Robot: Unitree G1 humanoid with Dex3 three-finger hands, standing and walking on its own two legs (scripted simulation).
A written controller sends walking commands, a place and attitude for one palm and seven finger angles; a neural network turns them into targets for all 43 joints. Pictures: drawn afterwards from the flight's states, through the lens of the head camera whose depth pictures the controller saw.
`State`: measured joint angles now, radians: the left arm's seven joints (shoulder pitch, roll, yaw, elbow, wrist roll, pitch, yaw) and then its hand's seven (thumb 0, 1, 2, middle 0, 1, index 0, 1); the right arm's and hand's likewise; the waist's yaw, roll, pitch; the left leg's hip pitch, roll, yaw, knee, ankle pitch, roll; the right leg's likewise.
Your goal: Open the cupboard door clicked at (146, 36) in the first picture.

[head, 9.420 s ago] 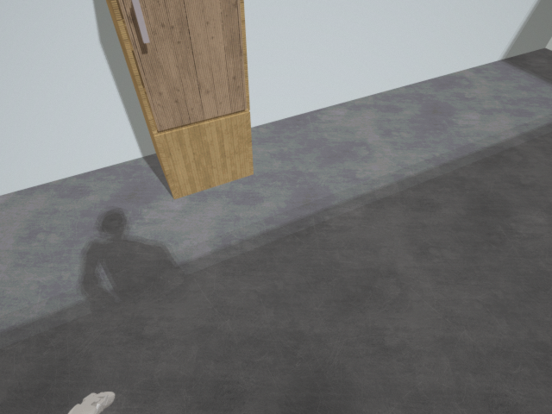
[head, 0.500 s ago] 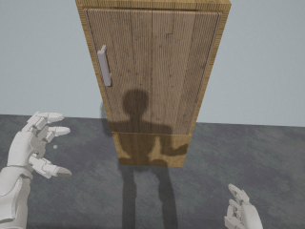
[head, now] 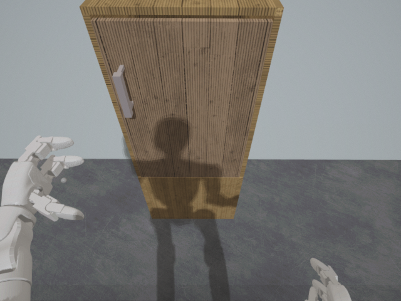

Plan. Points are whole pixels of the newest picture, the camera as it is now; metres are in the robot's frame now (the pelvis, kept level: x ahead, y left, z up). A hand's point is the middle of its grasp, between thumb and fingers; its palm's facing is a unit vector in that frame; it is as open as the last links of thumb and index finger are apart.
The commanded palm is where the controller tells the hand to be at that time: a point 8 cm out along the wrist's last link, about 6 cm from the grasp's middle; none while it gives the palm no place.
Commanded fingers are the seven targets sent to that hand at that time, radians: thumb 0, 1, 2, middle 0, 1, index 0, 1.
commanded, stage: raise the hand with hooked fingers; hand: left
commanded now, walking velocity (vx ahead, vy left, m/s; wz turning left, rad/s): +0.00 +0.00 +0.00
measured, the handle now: (125, 92) +0.58 +0.24 +0.10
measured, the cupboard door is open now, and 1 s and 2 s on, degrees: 0 0 0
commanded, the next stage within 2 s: move the hooked fingers beside the handle in 0.22 s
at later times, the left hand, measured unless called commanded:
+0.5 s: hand (60, 174) +0.30 +0.28 +0.11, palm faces +0.12 -0.99 -0.02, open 14.0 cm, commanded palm +0.28 +0.32 +0.11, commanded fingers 0.00 -0.50 0.30 -0.30 -1.20 -0.30 -1.20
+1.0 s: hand (76, 141) +0.38 +0.29 +0.11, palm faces +0.08 -1.00 -0.01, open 14.0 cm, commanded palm +0.36 +0.33 +0.10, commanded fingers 0.00 -0.50 0.30 -0.30 -1.20 -0.30 -1.20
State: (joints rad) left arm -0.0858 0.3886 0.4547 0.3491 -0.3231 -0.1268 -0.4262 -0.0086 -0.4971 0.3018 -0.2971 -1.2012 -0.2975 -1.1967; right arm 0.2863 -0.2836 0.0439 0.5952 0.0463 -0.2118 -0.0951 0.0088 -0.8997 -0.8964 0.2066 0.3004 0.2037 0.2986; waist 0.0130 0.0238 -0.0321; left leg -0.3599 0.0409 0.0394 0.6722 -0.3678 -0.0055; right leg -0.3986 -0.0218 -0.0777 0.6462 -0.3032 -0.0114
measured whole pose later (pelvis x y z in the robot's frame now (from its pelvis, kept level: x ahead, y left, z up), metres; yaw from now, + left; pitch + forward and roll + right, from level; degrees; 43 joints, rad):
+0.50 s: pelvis -0.01 +0.00 +0.00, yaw +1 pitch +3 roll -1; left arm -0.24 0.42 0.44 0.50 -0.30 -0.13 -0.43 -0.01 -0.50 0.30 -0.30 -1.20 -0.30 -1.20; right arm 0.25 -0.27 0.07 0.62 0.05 -0.22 -0.12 0.01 -0.90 -0.90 0.21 0.30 0.20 0.30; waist 0.02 0.03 -0.01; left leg -0.38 0.04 0.02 0.68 -0.35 -0.01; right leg -0.41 -0.03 -0.10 0.65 -0.29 -0.01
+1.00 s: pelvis -0.01 +0.00 -0.01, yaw +0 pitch +8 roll -1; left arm -0.56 0.54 0.48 0.87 -0.23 -0.23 -0.45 -0.01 -0.50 0.30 -0.30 -1.20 -0.30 -1.20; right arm 0.34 -0.29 0.05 0.65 0.04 -0.14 -0.10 0.01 -0.90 -0.90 0.21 0.30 0.20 0.30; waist -0.05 0.00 -0.03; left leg -0.50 0.04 0.03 0.74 -0.37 0.00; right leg -0.53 -0.02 -0.08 0.69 -0.29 -0.01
